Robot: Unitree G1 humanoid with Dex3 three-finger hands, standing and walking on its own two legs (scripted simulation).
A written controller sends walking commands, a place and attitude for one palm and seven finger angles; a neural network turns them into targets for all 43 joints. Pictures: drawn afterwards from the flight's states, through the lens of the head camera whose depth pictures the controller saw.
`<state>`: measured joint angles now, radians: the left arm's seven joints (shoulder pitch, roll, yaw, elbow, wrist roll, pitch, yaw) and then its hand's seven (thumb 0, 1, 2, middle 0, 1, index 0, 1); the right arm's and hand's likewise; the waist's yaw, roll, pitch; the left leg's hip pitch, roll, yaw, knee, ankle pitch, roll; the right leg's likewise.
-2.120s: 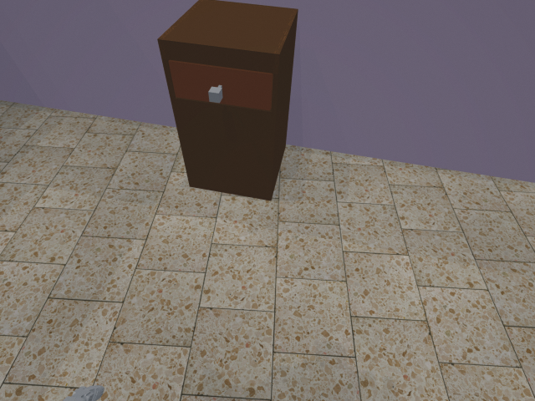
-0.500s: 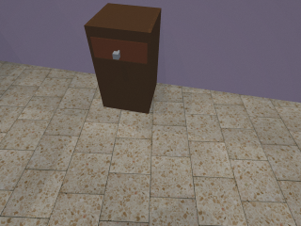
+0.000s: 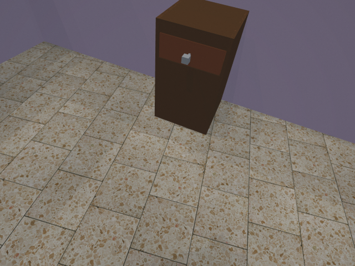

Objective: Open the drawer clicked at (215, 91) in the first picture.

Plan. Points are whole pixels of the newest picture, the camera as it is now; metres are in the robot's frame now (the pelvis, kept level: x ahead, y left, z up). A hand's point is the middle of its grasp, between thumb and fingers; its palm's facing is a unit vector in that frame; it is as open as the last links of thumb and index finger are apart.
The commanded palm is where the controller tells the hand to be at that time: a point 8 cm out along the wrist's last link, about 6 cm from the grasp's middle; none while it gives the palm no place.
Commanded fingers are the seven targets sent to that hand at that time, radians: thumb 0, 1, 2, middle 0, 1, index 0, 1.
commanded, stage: walk to a spot facing it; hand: left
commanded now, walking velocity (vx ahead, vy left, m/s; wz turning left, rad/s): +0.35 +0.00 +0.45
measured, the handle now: (187, 57) +1.17 -0.04 -0.15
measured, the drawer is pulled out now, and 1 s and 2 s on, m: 0.00 0.00 0.00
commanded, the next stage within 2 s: turn to face it in 0.80 s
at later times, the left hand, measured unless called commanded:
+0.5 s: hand (118, 206) +0.30 +0.17 -0.15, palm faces +0.16 -0.97 -0.20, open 7.3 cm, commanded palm none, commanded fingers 0.00 0.90 0.90 -0.20 -0.30 -0.20 -0.30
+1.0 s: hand (103, 242) +0.21 +0.20 -0.19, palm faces +0.54 -0.81 -0.22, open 7.3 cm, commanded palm none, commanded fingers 0.00 0.90 0.90 -0.20 -0.30 -0.20 -0.30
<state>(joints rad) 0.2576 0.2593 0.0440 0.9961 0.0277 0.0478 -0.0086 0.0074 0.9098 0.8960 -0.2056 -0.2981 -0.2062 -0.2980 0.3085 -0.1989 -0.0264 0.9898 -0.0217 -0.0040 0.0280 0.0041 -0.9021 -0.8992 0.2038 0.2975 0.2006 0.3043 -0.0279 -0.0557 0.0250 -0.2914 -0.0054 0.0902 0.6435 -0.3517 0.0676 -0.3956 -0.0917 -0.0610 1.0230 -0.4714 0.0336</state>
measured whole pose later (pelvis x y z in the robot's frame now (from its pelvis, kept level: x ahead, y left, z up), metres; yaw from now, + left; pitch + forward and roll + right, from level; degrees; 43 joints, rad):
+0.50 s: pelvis +0.20 -0.03 -0.01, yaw +13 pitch +0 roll +0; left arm 0.09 0.17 0.04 0.92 0.02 -0.07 -0.02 0.01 0.91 0.90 -0.20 -0.30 -0.20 -0.30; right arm 0.44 -0.16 -0.05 1.11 -0.01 -0.04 0.00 0.00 -0.90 -0.90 0.21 0.30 0.20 0.30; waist -0.06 0.02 0.07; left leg -0.11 -0.04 -0.10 0.81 -0.51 0.03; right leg -0.43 -0.06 -0.12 0.64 -0.19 -0.02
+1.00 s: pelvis +0.34 +0.03 -0.01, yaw +29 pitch -1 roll -1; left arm 0.33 0.25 0.05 1.00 0.01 0.02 0.03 0.01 0.91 0.90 -0.20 -0.30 -0.20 -0.30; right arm 0.03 -0.22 -0.02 0.87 -0.02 -0.01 0.03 0.00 -0.91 -0.90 0.20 0.30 0.20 0.30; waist 0.06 -0.05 0.13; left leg -0.42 0.01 0.16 0.68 -0.24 0.11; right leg -0.33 -0.13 -0.15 1.13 -0.55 0.06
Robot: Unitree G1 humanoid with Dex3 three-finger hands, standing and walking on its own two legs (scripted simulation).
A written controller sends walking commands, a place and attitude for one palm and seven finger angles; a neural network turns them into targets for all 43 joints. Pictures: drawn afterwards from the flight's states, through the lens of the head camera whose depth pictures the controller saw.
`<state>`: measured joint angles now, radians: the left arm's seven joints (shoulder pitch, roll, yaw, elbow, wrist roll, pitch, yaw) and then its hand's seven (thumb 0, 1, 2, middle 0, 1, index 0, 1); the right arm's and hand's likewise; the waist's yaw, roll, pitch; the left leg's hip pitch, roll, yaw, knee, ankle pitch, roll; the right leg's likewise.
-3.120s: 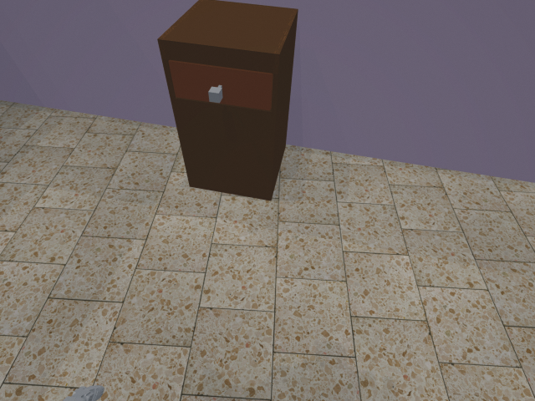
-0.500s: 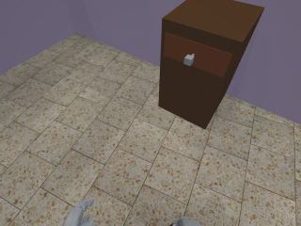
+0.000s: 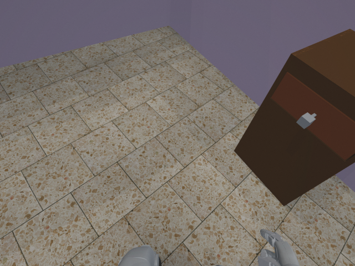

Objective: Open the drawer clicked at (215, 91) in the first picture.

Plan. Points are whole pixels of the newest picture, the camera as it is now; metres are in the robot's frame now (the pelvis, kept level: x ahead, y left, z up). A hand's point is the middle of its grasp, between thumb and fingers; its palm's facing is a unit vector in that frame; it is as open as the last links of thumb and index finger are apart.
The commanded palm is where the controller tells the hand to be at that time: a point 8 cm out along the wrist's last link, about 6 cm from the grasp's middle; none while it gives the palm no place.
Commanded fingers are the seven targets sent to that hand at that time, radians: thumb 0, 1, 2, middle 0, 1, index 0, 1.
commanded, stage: turn to face it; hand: left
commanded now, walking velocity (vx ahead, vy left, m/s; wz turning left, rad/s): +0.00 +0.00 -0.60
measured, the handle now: (308, 118) +0.70 -0.46 -0.15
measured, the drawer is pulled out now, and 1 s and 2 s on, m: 0.00 0.00 0.00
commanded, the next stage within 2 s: take the last steps up to it in 1.32 s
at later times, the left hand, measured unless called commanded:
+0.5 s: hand (122, 258) +0.14 +0.14 -0.15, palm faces -0.22 -0.94 -0.25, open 7.3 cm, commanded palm none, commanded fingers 0.00 0.90 0.90 -0.20 -0.30 -0.20 -0.30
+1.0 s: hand (140, 231) +0.21 +0.11 -0.15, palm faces -0.46 -0.86 -0.23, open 7.3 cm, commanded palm none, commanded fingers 0.00 0.90 0.90 -0.20 -0.30 -0.20 -0.30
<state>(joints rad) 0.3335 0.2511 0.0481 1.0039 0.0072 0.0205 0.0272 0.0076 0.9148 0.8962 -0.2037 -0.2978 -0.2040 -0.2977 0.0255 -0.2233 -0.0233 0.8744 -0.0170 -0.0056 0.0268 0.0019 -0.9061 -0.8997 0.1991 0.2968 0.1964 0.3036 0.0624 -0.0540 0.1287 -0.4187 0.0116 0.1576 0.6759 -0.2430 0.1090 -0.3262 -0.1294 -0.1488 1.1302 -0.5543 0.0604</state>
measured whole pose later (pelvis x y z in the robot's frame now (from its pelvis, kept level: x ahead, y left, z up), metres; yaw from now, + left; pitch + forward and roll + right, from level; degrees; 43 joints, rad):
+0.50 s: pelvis +0.02 -0.03 +0.01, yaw -16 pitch -1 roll +1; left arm 0.22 0.19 0.07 0.94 0.02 0.06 0.00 0.01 0.91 0.90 -0.20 -0.30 -0.20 -0.30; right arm 0.22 -0.22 -0.08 0.99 -0.02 0.02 -0.01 0.00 -0.91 -0.90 0.20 0.30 0.20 0.30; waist -0.02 0.02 0.06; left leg -0.28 0.16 0.37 0.61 -0.28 0.02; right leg -0.25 -0.05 -0.11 0.61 -0.33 0.00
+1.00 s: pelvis +0.03 -0.02 +0.02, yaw -32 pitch +1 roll +0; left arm 0.18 0.24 0.07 0.91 0.01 0.06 0.00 0.01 0.91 0.90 -0.21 -0.30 -0.21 -0.30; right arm 0.13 -0.21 -0.04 0.89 0.00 0.02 -0.02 0.01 -0.90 -0.90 0.20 0.30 0.20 0.30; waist 0.01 -0.03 0.06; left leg -0.27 0.03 0.03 0.55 -0.31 -0.06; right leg -0.31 0.09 0.14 0.56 -0.25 -0.02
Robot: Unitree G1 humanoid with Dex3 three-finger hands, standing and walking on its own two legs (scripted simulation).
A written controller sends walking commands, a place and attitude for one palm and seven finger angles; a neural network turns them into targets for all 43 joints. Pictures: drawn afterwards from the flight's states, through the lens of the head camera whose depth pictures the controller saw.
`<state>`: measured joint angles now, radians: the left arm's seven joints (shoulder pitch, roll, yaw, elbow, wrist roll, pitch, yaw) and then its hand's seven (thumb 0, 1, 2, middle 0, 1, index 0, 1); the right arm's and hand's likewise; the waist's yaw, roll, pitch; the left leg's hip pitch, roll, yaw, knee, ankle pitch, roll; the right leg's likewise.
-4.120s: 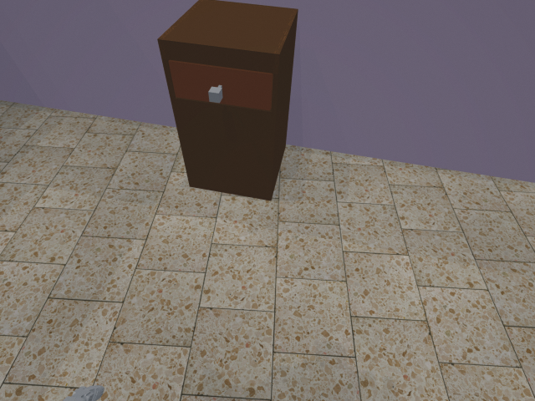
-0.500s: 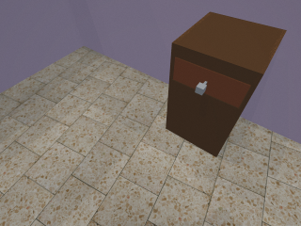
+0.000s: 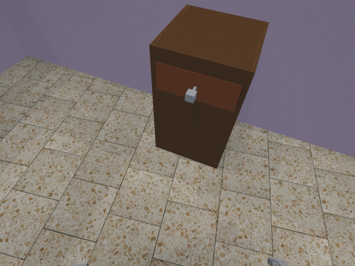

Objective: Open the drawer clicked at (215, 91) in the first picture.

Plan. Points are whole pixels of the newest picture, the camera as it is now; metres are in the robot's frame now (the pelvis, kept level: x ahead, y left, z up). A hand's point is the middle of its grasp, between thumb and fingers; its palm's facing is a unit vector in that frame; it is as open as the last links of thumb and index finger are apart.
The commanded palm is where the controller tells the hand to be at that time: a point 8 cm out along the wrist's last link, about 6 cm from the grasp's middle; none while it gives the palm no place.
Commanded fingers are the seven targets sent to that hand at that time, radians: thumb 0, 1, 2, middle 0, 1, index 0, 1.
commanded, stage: turn to face it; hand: left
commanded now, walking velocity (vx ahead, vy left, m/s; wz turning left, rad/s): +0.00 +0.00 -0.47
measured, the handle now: (192, 93) +0.80 -0.01 -0.16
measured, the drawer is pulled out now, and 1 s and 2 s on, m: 0.00 0.00 0.00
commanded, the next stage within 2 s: take the last steps up to it in 0.32 s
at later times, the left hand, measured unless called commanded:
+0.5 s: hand out of the picture +0.13 +0.14 -0.15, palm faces -0.22 -0.94 -0.26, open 7.3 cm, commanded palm none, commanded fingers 0.00 0.90 0.90 -0.20 -0.30 -0.20 -0.30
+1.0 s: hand out of the picture +0.11 +0.17 -0.17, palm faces -0.23 -0.96 -0.17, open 7.3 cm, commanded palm none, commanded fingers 0.00 0.90 0.90 -0.20 -0.30 -0.20 -0.30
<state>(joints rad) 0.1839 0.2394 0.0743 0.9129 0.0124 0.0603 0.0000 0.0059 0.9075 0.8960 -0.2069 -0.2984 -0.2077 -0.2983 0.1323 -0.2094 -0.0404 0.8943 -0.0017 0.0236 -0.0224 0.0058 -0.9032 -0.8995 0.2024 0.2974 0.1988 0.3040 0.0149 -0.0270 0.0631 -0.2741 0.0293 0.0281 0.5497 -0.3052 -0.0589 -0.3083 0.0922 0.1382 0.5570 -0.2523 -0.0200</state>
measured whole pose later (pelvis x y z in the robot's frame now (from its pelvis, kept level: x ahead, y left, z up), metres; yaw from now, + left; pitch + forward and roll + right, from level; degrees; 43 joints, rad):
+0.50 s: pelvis -0.02 -0.02 +0.00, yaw -13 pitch -1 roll +0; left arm 0.15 0.18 0.04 0.94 0.02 0.02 0.00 0.01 0.91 0.90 -0.20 -0.30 -0.20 -0.30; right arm 0.27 -0.25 -0.06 1.02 -0.02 0.07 -0.02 0.01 -0.90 -0.90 0.20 0.30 0.20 0.30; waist -0.04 0.07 0.07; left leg -0.39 0.11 0.08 0.96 -0.50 -0.06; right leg -0.24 0.00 -0.08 0.56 -0.31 -0.03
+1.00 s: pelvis +0.07 +0.00 +0.01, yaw -16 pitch -1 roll +0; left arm 0.32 0.19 0.06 1.09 0.03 0.02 -0.02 0.01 0.92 0.90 -0.20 -0.30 -0.20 -0.30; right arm 0.38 -0.12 -0.02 1.07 -0.02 -0.05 -0.01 0.00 -0.90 -0.90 0.20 0.30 0.20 0.30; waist -0.01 -0.03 0.00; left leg -0.12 0.03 0.16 0.39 -0.25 0.03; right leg -0.47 -0.06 -0.06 1.06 -0.31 -0.01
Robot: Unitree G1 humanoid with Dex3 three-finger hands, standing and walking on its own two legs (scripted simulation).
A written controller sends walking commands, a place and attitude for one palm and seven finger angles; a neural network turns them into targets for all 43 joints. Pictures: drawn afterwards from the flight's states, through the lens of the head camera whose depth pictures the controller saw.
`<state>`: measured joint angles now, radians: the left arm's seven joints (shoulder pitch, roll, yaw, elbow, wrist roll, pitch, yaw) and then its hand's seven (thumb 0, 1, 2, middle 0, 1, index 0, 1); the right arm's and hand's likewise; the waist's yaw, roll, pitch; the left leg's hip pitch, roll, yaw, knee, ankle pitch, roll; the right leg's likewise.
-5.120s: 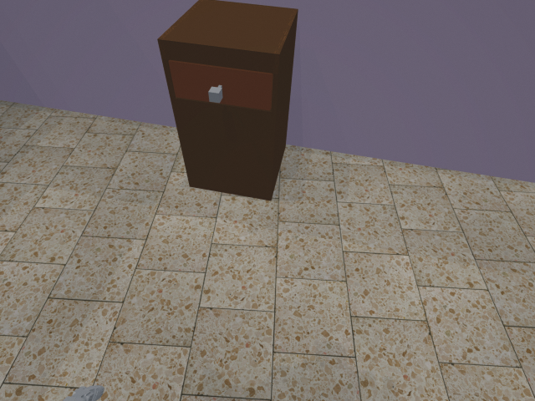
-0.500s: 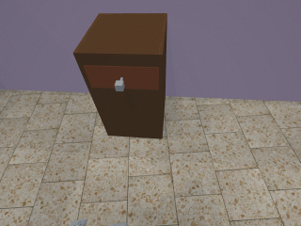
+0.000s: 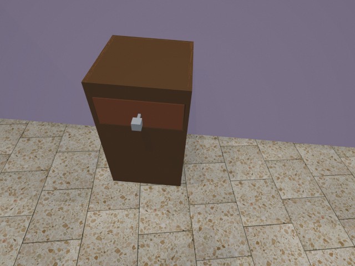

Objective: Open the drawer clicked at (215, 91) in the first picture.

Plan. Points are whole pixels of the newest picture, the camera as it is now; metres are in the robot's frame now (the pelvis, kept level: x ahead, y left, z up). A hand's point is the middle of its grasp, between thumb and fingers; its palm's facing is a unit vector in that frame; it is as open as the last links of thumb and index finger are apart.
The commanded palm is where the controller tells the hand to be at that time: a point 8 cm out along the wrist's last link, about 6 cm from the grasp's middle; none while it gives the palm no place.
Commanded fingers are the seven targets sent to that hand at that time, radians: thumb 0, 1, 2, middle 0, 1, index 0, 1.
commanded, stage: take the last steps up to it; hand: left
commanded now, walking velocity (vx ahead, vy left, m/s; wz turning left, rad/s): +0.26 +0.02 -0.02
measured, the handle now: (137, 121) +0.70 +0.20 -0.17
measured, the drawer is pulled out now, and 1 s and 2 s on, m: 0.00 0.00 0.00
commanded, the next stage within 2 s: come to a stop and stand still in 0.30 s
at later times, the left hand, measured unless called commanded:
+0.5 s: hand (131, 245) +0.21 +0.13 -0.17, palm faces +0.07 -0.97 -0.23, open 7.1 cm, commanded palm none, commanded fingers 0.00 0.90 0.90 -0.20 -0.30 -0.20 -0.30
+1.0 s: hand (121, 253) +0.20 +0.16 -0.18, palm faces +0.02 -0.97 -0.26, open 7.3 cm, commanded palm none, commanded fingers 0.00 0.90 0.90 -0.20 -0.30 -0.20 -0.30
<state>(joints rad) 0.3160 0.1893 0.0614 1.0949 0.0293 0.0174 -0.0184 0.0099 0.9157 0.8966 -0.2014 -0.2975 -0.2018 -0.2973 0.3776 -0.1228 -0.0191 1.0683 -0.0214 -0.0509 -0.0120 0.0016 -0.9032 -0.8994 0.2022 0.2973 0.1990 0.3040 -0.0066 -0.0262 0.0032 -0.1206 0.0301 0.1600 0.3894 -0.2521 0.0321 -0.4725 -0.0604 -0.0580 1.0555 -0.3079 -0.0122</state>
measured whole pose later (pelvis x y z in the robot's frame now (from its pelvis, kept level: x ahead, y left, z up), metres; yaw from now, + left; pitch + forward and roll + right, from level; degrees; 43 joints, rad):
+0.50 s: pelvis +0.15 -0.05 +0.00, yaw +1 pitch +0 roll +0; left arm 0.21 0.15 0.05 1.04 0.02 -0.05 0.03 -0.02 0.96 0.90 -0.21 -0.30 -0.21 -0.30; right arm 0.27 -0.17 -0.04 1.08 -0.02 0.00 -0.01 0.00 -0.91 -0.90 0.20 0.30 0.20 0.30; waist -0.02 0.04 0.04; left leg -0.46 0.09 0.06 0.93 -0.32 -0.03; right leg -0.21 -0.01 -0.19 0.42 -0.21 -0.06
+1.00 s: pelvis +0.16 -0.05 -0.01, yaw -1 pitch +0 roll +0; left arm 0.22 0.21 0.06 1.02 0.02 0.06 0.03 0.00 0.91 0.90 -0.20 -0.30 -0.20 -0.30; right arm 0.13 -0.15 -0.04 0.98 -0.02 0.03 -0.02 0.00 -0.91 -0.90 0.21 0.30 0.20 0.30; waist 0.00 0.00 0.07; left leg -0.33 0.06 0.10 0.46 -0.13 0.00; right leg -0.30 -0.03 -0.02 0.81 -0.48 0.02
